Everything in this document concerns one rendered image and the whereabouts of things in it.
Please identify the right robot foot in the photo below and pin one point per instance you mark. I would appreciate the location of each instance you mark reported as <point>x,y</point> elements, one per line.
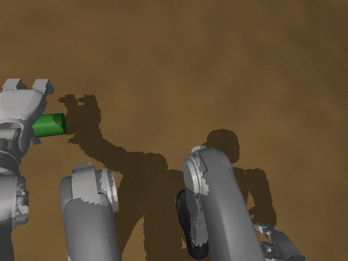
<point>184,220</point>

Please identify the left robot hand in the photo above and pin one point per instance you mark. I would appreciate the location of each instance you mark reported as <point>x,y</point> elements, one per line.
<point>19,102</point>

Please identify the right robot hand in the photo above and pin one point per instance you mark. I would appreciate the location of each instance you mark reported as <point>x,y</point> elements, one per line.
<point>281,247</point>

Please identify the left robot arm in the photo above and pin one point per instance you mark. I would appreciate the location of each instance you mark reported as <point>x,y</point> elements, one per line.
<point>15,137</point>

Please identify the can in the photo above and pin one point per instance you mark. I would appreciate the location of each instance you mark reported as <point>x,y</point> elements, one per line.
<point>50,124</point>

